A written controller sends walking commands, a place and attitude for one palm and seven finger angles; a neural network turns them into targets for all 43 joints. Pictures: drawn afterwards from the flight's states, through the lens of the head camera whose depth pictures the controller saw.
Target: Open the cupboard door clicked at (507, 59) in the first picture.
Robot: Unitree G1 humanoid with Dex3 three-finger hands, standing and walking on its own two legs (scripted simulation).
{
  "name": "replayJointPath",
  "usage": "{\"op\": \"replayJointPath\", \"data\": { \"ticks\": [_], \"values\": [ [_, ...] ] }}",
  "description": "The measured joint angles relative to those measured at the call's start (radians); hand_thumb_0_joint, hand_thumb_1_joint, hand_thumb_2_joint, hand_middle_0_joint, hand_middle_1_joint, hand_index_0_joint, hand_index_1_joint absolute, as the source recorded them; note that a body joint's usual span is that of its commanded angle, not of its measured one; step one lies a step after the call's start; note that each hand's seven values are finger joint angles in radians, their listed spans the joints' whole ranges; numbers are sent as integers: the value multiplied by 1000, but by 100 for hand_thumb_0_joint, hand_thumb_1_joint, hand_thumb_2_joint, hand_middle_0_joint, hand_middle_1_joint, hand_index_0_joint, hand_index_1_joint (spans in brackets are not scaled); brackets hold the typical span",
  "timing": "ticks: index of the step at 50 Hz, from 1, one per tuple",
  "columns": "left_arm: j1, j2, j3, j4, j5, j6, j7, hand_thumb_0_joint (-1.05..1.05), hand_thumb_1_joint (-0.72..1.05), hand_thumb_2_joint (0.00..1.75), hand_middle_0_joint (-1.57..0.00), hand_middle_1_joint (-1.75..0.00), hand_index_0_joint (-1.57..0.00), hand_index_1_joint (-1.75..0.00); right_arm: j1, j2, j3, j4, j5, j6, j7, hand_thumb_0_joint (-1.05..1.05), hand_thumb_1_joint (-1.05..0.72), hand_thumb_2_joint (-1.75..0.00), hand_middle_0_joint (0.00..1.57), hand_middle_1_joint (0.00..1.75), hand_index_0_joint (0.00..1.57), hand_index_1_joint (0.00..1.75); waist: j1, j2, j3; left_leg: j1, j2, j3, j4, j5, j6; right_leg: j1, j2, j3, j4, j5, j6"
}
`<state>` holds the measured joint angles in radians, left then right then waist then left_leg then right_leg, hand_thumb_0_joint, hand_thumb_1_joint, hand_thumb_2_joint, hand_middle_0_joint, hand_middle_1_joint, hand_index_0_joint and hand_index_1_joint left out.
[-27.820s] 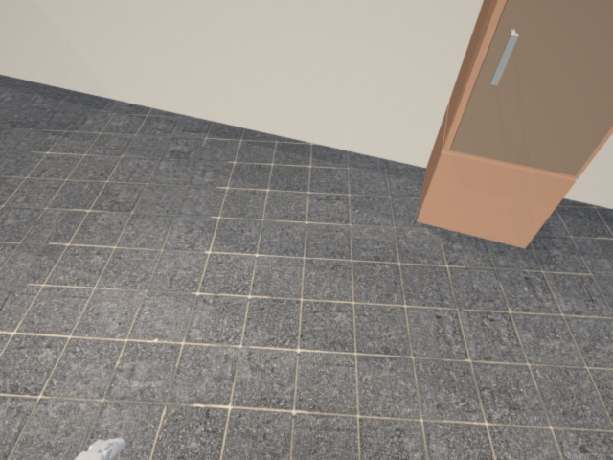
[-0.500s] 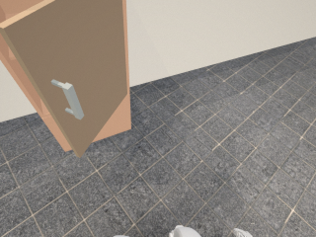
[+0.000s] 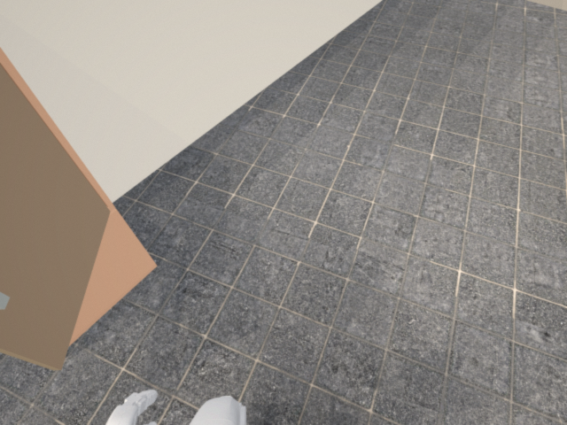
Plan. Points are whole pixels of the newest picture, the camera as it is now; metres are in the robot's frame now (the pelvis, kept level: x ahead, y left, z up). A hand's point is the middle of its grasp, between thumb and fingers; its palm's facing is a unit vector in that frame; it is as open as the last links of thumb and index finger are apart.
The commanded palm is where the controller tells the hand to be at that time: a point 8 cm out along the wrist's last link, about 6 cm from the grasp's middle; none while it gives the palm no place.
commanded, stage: walk to a spot facing it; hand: left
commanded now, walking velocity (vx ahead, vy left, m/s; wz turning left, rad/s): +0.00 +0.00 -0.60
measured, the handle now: out of the picture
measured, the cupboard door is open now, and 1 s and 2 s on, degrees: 41 41 41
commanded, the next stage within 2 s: turn to face it in 1.56 s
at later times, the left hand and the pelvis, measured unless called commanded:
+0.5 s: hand (185, 366) +0.22 +0.18 -0.16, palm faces -0.28 -0.95 -0.16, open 7.4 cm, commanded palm none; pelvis +0.09 +0.01 +0.01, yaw -17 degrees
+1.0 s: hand (282, 273) +0.39 +0.02 -0.16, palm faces -0.47 -0.86 -0.21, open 7.3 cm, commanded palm none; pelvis +0.27 -0.13 +0.01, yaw -31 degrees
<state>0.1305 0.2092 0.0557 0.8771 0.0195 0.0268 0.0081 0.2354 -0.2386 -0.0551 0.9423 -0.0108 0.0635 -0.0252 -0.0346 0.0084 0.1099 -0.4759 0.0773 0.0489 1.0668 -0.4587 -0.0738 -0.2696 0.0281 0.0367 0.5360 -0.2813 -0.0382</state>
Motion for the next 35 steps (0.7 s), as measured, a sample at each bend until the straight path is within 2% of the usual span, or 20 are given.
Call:
{"op": "replayJointPath", "data": {
  "ticks": [7, 9, 11, 13, 15, 18, 21, 24, 27, 31, 33, 34, 35],
  "values": [
    [48, -3, 2, 18, 7, 12, -11, 1, 91, 90, -20, -30, -21, -30, -62, 29, 1, -50, 1, -17, 7, 1, -91, -90, 20, 30, 19, 30, 23, -23, -15, 33, -32, -37, -196, 41, 1, 0, 28, 78, -28, 21, 9],
    [65, 0, 8, 24, 6, 14, -16, 1, 91, 90, -20, -30, -21, -30, -62, 35, 5, -58, 0, -30, 8, 1, -91, -90, 20, 30, 19, 30, 31, -31, -28, 82, -47, -31, -303, 52, 7, -6, 35, 95, -15, 10, 17],
    [91, 1, 14, 27, 4, 18, -21, 1, 91, 90, -20, -30, -21, -30, -44, 33, 13, -69, -3, -53, 9, 1, -91, -90, 20, 30, 19, 30, 34, -27, -58, 162, -51, -25, -472, 60, 22, -29, 50, 104, 30, -27, 22],
    [99, 9, 22, 40, 0, 27, -28, 1, 91, 90, -20, -30, -20, -30, -29, 38, 19, -67, -16, -77, 5, 1, -91, -90, 20, 30, 20, 30, 29, -29, -71, 162, -47, -17, -479, 112, 66, -94, 53, 80, 190, -176, 21],
    [103, 20, 34, 46, 6, 32, -42, 1, 91, 90, -20, -30, -20, -30, -1, 47, 28, -66, -25, -85, 2, 1, -91, -90, 20, 30, 20, 30, 32, -38, -73, 195, -34, 10, -499, 126, 88, -170, 32, 25, 381, -200, 27],
    [97, 34, 45, 46, 16, 22, -60, 1, 91, 90, -20, -30, -20, -30, 57, 56, 36, -51, -28, -98, -1, 0, -91, -90, 20, 30, 20, 30, 31, -38, -77, 265, -12, 34, -593, 152, 82, -268, -11, -31, 566, -95, 40],
    [84, 41, 47, 36, 15, 12, -68, 1, 91, 90, -20, -30, -20, -30, 105, 61, 41, -25, -23, -108, -4, 1, -91, -90, 20, 30, 20, 30, 36, -42, -72, 329, 1, 75, -672, 165, 73, -338, -54, -49, 615, 4, 51],
    [64, 37, 41, 39, 14, 12, -72, 1, 91, 90, -20, -30, -20, -30, 145, 62, 40, 1, -21, -116, -5, 1, -91, -90, 20, 30, 20, 30, 30, -41, -63, 384, 12, 123, -707, 148, 62, -368, -84, -68, 551, 49, 55],
    [33, 26, 29, 46, 11, 16, -77, 1, 92, 90, -19, -30, -20, -30, 179, 58, 36, 23, -25, -116, -2, 1, -91, -90, 20, 30, 20, 30, 9, -33, -49, 436, 22, 172, -714, 110, 46, -350, -97, -102, 392, 54, 47],
    [-23, 12, 15, 44, 9, 10, -80, 1, 92, 90, -19, -30, -20, -30, 222, 50, 32, 52, -29, -111, 2, 1, -91, -90, 20, 30, 20, 30, -25, -15, -28, 494, 45, 230, -676, 31, 8, -280, -74, -155, 193, 15, 9],
    [-43, 10, 10, 30, 8, -12, -79, 1, 92, 90, -19, -30, -20, -30, 248, 48, 32, 70, -23, -105, 5, 1, -91, -90, 20, 30, 20, 30, -30, -5, -21, 495, 74, 245, -576, -32, -8, -207, -44, -180, 105, 15, -25],
    [-52, 12, 11, 24, 9, -31, -76, 1, 91, 90, -20, -30, -20, -30, 251, 51, 32, 84, -15, -97, 9, 1, -91, -90, 20, 30, 20, 30, -23, -6, -14, 460, 96, 241, -451, -53, -3, -192, -35, -182, 100, 75, -44],
    [-57, 12, 12, 18, 5, -48, -67, 1, 91, 90, -20, -30, -20, -30, 237, 53, 33, 97, -5, -83, 13, 1, -91, -90, 20, 30, 20, 30, -16, -10, -5, 394, 100, 191, -268, -76, 3, -197, -28, -175, 141, 65, -55]
  ]
}}
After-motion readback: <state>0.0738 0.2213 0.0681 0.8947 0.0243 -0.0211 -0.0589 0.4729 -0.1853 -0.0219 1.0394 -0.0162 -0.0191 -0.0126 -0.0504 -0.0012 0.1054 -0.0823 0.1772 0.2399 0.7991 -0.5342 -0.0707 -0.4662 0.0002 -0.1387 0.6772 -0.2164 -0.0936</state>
